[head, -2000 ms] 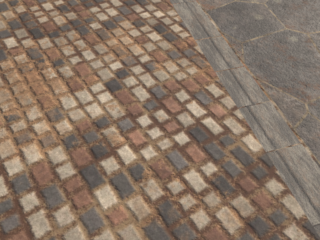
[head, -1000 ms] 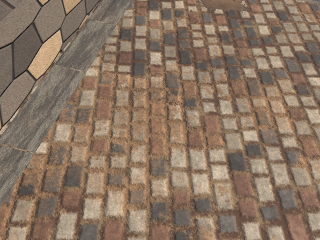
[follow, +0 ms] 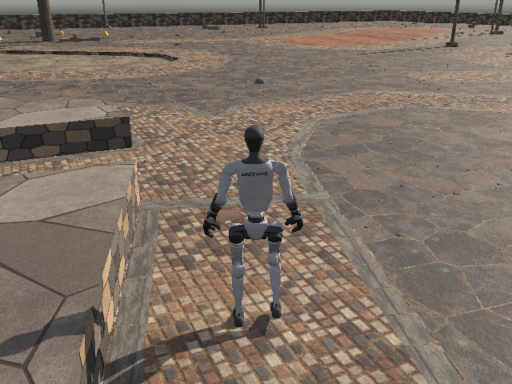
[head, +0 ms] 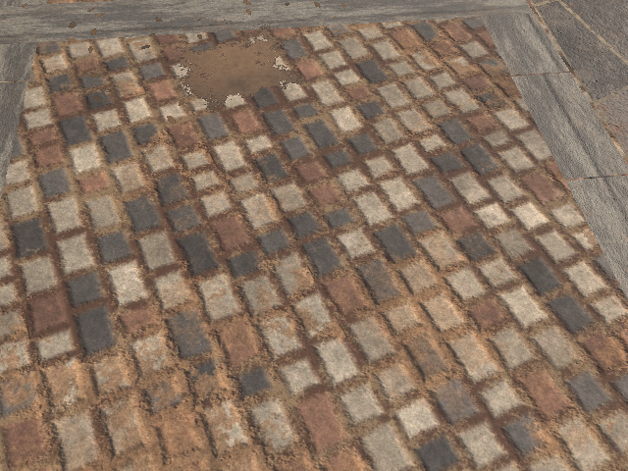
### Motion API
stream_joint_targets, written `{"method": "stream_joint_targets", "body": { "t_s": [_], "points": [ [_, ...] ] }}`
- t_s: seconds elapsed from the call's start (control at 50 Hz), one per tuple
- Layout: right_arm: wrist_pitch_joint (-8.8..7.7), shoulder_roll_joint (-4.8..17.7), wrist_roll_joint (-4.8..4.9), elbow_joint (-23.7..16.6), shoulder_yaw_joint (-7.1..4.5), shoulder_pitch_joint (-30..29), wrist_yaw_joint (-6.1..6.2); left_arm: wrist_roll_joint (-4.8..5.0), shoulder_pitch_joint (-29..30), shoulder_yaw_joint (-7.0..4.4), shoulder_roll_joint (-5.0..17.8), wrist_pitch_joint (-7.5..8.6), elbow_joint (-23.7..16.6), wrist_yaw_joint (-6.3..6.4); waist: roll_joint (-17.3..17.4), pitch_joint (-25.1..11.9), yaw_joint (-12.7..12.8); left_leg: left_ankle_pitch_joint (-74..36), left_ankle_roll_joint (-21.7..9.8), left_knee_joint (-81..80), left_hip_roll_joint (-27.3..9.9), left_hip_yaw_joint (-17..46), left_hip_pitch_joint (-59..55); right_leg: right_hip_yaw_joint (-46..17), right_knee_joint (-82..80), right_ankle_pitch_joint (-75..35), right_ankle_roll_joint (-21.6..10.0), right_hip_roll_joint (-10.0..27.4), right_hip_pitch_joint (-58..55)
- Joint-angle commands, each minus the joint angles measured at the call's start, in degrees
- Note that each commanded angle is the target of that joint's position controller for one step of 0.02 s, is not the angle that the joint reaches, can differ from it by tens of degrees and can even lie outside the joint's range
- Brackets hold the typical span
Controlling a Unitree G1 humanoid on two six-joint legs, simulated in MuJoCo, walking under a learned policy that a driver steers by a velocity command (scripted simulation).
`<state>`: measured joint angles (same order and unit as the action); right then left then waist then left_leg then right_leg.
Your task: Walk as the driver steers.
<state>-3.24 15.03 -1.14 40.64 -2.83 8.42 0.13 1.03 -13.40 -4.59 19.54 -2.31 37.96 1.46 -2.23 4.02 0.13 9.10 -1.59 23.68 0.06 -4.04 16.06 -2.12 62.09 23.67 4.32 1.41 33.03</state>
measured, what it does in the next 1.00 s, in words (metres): steps on the spot: right foot, then left foot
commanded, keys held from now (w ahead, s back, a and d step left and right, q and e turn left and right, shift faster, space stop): e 0.12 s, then no key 0.36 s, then q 0.52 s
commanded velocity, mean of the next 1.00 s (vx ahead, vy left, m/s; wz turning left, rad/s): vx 0.04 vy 0.00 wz -0.02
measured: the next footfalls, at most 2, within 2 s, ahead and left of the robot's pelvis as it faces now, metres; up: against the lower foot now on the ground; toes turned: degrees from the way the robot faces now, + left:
right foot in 0.24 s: +0.14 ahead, -0.15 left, +0.00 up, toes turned -8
left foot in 0.56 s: +0.15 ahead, +0.10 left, +0.00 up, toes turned -8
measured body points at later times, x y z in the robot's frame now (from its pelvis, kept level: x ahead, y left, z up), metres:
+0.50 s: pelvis +0.08 -0.04 +0.00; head +0.11 -0.05 +0.45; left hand +0.30 +0.19 -0.09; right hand +0.16 -0.33 -0.13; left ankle +0.10 +0.11 -0.71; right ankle +0.10 -0.14 -0.74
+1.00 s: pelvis +0.09 -0.01 +0.00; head +0.13 +0.00 +0.44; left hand +0.19 +0.28 -0.12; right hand +0.25 -0.29 -0.11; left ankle +0.07 +0.10 -0.70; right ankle +0.10 -0.14 -0.74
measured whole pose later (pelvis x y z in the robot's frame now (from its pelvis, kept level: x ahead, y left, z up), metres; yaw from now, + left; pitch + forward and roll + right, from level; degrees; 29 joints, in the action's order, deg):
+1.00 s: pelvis +0.09 -0.01 +0.00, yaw +4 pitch +1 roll -1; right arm 3.9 17.7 1.2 43.0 -4.4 7.5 -0.1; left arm -0.8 -10.1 -4.9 16.5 -0.6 43.2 3.1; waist 0.3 3.6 1.0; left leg 26.4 2.8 52.6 -3.1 -1.3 25.7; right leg 11.0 27.4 13.5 0.3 4.6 14.3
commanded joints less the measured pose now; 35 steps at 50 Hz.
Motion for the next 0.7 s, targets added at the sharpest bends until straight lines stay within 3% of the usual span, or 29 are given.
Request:
{"method": "stream_joint_targets", "body": {
  "t_s": [0.02,0.1,0.18,0.2,0.22,0.24,0.26,0.28,0.3,0.32,0.34,0.4,0.44,0.48,0.52,0.54,0.56,0.58,0.6,0.62,0.66,0.7],
  "points": [
    [-0.15,9.7,0.48,-2.8,-2.83,-3.2,0.7,-0.31,-3.2,-0.37,1.8,-0.05,-3.9,-0.51,8.9,-8.9,0.9,-28.9,-12.0,-8.2,-16.3,7.2,-6.4,-0.5,-6.6,-7.7,0.1,2.9,-2.5],
    [0.92,11.2,1.37,-1.4,-3.24,-3.7,0.72,-0.29,1.5,-0.5,2.3,-0.09,-5.8,-1.94,8.4,-8.3,-0.4,-22.3,-10.5,-8.0,-16.1,2.3,-6.5,1.8,-16.6,-13.2,-1.7,2.5,-7.3],
    [1.63,13.0,2.96,0.6,-3.72,-1.7,0.01,-0.59,4.2,-0.98,2.8,-0.48,-8.1,-2.75,8.1,-7.3,-0.6,-20.4,-8.8,-2.7,-17.5,3.0,-10.1,3.3,-26.9,-10.1,-4.5,0.6,-10.5],
    [1.75,12.8,3.49,1.0,-3.57,-2.1,-0.02,-0.66,2.9,-1.16,2.9,-0.31,-7.7,-2.73,7.8,-7.5,0.5,-19.4,-7.3,0.6,-16.4,2.0,-9.5,4.2,-32.9,-14.1,-5.7,-0.6,-14.4],
    [1.66,11.2,3.36,2.2,-3.06,0.4,-0.17,-0.89,1.1,-1.81,4.6,-0.05,-7.1,-2.31,5.4,-8.6,1.0,-16.6,-4.4,5.7,-13.8,0.0,-7.1,2.9,-38.4,-22.0,-7.4,-1.1,-21.2],
    [1.36,8.3,1.21,2.0,-1.93,2.4,-0.37,-1.2,-2.0,-3.1,9.8,0.09,-7.3,-1.27,-4.1,-13.0,1.0,-4.5,0.2,17.3,-9.3,-4.2,0.7,-8.1,-38.9,-44.1,-10.7,8.0,-32.7],
    [1.3,5.4,-0.79,0.3,-0.38,3.6,-0.63,-2.44,-0.7,-2.81,12.6,0.17,-9.0,-0.64,-15.4,-15.6,-0.1,29.0,5.2,32.1,-1.9,-3.4,14.9,-24.6,-37.7,-57.7,-23.1,21.7,-39.6],
    [1.81,9.0,0.34,1.0,-1.5,0.5,-0.58,-2.46,-2.2,-1.48,7.4,0.97,-8.0,-0.96,-7.7,-18.7,3.5,31.0,6.0,39.2,-2.9,4.6,15.4,-23.0,-38.5,-54.7,-26.2,21.6,-36.3],
    [2.35,10.1,1.79,0.8,-1.92,-0.8,-0.52,-2.24,-0.5,-0.86,6.2,1.68,-7.1,-1.24,-6.1,-15.3,2.6,28.4,5.8,40.9,-3.7,5.6,16.3,-17.6,-38.6,-51.5,-23.5,17.8,-34.0],
    [2.74,9.4,1.95,1.6,-1.9,-0.5,-0.05,-1.79,2.1,-0.86,5.9,2.02,-6.6,-1.28,-4.4,-13.6,1.5,25.7,5.5,39.1,-4.3,6.0,17.2,-14.5,-39.0,-46.4,-20.3,14.9,-32.6],
    [3.19,9.7,1.47,2.1,-2.05,-0.6,0.47,-1.29,4.4,-0.59,5.4,2.02,-6.6,-1.16,-3.9,-12.0,0.9,22.9,5.9,37.0,-4.8,6.4,16.5,-13.0,-39.6,-44.0,-18.7,13.8,-30.3],
    [4.0,7.7,1.45,3.6,-1.51,2.3,0.74,-1.89,8.1,-0.13,4.4,1.77,-6.0,-0.84,-4.9,-11.6,-1.6,17.1,7.0,29.9,-3.5,4.9,7.6,-8.4,-40.6,-43.3,-18.0,10.8,-23.2],
    [4.2,6.4,1.4,3.8,-0.87,1.6,0.8,-1.91,8.4,-0.07,3.9,1.73,-5.1,-0.85,-5.4,-11.4,-0.7,14.6,6.9,22.8,-3.2,4.5,4.1,-7.9,-40.7,-39.3,-17.8,10.2,-22.2],
    [4.38,6.6,1.42,3.8,-0.77,0.9,0.73,-1.97,7.9,0.04,3.8,1.66,-3.7,-0.89,-6.0,-11.2,0.1,12.0,6.5,17.5,-3.0,4.4,1.4,-9.4,-41.1,-34.1,-18.0,10.8,-21.9],
    [4.33,5.5,1.2,5.2,-0.34,3.2,0.19,-1.99,9.4,1.16,1.0,1.81,-2.3,-1.03,-5.0,-11.0,-1.7,4.3,5.3,7.6,-3.0,3.6,-5.1,-8.0,-40.7,-24.7,-15.9,9.9,-19.7],
    [4.24,5.6,0.66,5.4,-0.21,3.3,-0.07,-1.78,8.4,1.36,0.6,2.01,-1.2,-1.19,-4.0,-9.9,-2.2,-2.1,4.2,1.3,-2.7,3.5,-8.1,-6.8,-40.6,-17.3,-13.3,8.2,-18.2],
    [4.15,8.3,-0.16,4.6,-0.55,2.0,-0.03,-2.16,6.5,1.34,0.6,2.32,-0.2,-1.15,-1.4,-8.4,-0.8,-8.5,2.7,0.5,-5.2,7.1,-8.8,-5.5,-39.2,-10.5,-9.9,5.6,-16.8],
    [4.16,12.8,0.25,3.3,-1.32,-0.4,0.29,-2.97,4.2,0.92,1.7,2.36,0.0,-1.07,5.5,-6.3,2.6,-10.7,-0.2,0.7,-8.9,11.2,-4.9,-2.0,-36.6,-4.0,-7.0,1.5,-16.8],
    [4.18,13.0,1.09,3.4,-1.66,-2.9,0.24,-3.39,4.4,0.95,0.9,2.18,0.1,-0.58,11.3,-4.6,3.3,0.3,-3.6,-1.9,-9.4,14.0,2.4,1.9,-35.6,-5.4,-4.6,-1.4,-20.4],
    [3.96,11.7,0.93,2.6,-1.56,-3.8,0.08,-2.98,6.9,0.4,2.6,1.92,0.2,0.12,11.0,-2.6,1.6,5.4,-4.0,-4.4,-9.2,16.1,6.2,2.8,-33.2,-8.0,-4.1,-1.7,-22.6],
    [3.31,11.6,1.01,2.8,-1.68,-3.2,0.32,-2.15,7.6,-0.32,2.6,1.3,0.2,1.24,11.9,-2.3,1.1,3.4,-3.6,-4.5,-8.9,17.9,6.8,3.3,-31.2,-10.4,-4.9,-1.6,-23.1],
    [2.98,11.6,1.43,2.8,-1.98,-1.4,0.68,-2.01,6.5,-0.74,2.1,1.09,0.2,1.53,11.6,-3.6,0.4,0.1,-4.0,-2.7,-8.8,19.3,5.2,3.3,-30.5,-10.9,-5.4,-1.5,-22.3]
  ]
}}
